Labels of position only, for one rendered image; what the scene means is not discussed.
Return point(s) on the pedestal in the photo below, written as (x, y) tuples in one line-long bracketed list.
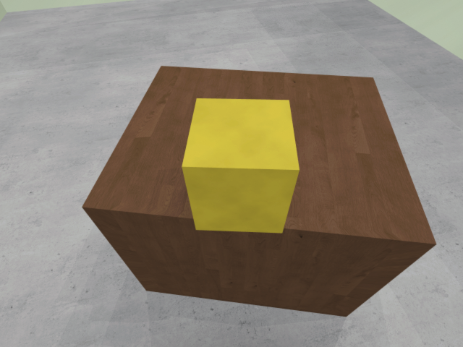
[(355, 221)]

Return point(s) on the carton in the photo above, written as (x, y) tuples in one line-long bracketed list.
[(240, 165)]

